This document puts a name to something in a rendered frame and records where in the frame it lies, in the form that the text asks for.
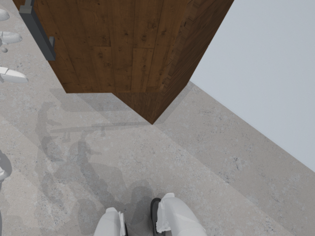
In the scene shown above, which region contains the cupboard door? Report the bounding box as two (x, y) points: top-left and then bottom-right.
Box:
(13, 0), (188, 93)

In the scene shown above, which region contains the robot left upper arm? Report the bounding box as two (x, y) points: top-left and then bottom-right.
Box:
(0, 150), (12, 236)

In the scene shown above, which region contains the right robot thigh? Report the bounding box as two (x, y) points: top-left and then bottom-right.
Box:
(158, 197), (208, 236)

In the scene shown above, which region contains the robot left hand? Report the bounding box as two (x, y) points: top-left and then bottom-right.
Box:
(0, 9), (29, 84)

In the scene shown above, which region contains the left robot thigh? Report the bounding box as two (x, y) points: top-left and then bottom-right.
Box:
(94, 211), (126, 236)

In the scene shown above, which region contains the robot thigh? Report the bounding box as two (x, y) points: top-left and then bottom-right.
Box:
(158, 197), (208, 236)
(94, 211), (126, 236)

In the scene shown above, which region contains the handle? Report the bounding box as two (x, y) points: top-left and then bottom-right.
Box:
(19, 0), (56, 60)

